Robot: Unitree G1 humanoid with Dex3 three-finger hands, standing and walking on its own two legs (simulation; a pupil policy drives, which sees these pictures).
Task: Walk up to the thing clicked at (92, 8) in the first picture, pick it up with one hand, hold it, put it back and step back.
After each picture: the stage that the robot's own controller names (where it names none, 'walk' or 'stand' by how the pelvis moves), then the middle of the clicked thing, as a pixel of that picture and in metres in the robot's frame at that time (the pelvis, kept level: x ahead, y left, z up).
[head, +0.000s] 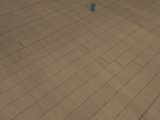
stand; (92, 7) +2.26 -0.13 -0.72
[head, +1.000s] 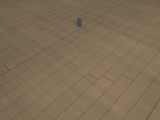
walk; (79, 22) +2.12 +0.25 -0.70
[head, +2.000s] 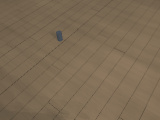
walk; (59, 36) +1.48 +0.40 -0.72
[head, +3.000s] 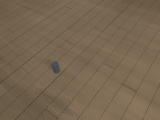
walk; (55, 67) +1.00 +0.34 -0.72
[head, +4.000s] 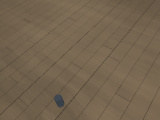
walk; (59, 100) +0.62 +0.29 -0.71
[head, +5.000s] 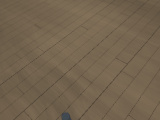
walk; (66, 119) +0.48 +0.23 -0.72
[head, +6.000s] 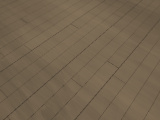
stand; out of the picture +0.39 +0.19 -0.71
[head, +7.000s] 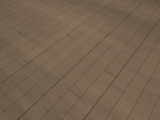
stand; out of the picture +0.35 +0.21 -0.72
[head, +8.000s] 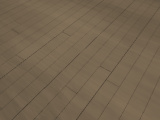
stand; out of the picture +0.37 +0.23 -0.73
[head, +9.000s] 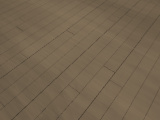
stand; out of the picture +0.36 +0.21 -0.73
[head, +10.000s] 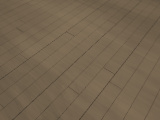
stand; out of the picture +0.36 +0.21 -0.73
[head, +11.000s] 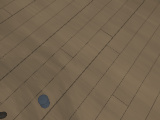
go down; (44, 101) +0.40 +0.21 -0.60
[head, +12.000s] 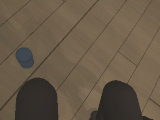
go down; (25, 58) +0.44 +0.25 -0.30
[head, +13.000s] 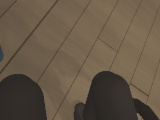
close in; out of the picture +0.43 +0.28 -0.26
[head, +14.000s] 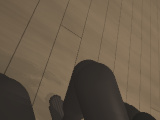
close; out of the picture +0.42 +0.30 -0.22
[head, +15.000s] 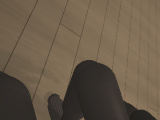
close; out of the picture +0.39 +0.29 -0.22
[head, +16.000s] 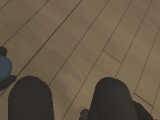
lift; out of the picture +0.34 +0.27 -0.09
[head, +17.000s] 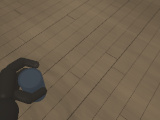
lift; (33, 86) +0.32 +0.17 +0.05
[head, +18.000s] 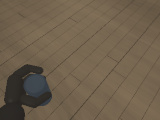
hold; (39, 90) +0.31 +0.16 +0.01
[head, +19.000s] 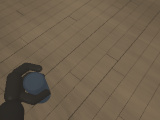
hold; (38, 88) +0.32 +0.17 +0.01
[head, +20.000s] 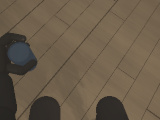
crouch; (24, 58) +0.41 +0.20 -0.07
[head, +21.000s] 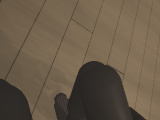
lower; out of the picture +0.41 +0.29 -0.22
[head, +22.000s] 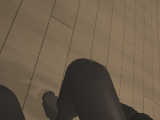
lower; out of the picture +0.42 +0.31 -0.23
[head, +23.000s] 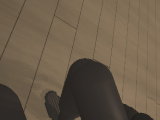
lower; out of the picture +0.42 +0.31 -0.22
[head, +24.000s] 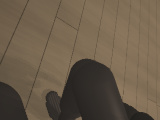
lower; out of the picture +0.41 +0.31 -0.23
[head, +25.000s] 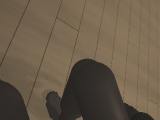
rest; out of the picture +0.41 +0.31 -0.22
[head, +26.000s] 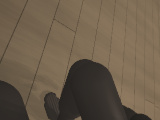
withdraw; out of the picture +0.41 +0.27 -0.23
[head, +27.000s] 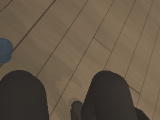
stand; (2, 51) +0.42 +0.25 -0.26
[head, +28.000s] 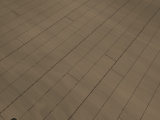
stand; out of the picture +0.37 +0.15 -0.63
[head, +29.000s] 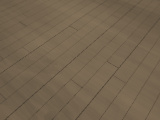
stand; out of the picture +0.39 +0.17 -0.67
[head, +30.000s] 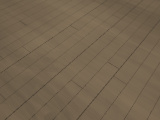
stand; out of the picture +0.37 +0.16 -0.67
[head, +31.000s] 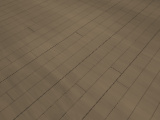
stand; out of the picture +0.40 +0.16 -0.72
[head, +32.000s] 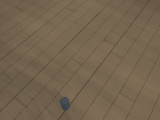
walk; (65, 103) +0.50 +0.17 -0.70
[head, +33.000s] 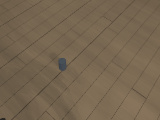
walk; (62, 64) +0.79 +0.17 -0.69
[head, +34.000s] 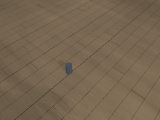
stand; (68, 68) +1.01 +0.18 -0.71
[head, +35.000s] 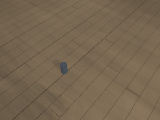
stand; (63, 68) +0.99 +0.21 -0.73
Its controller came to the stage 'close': yes
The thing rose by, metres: 0.73
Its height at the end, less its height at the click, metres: +0.00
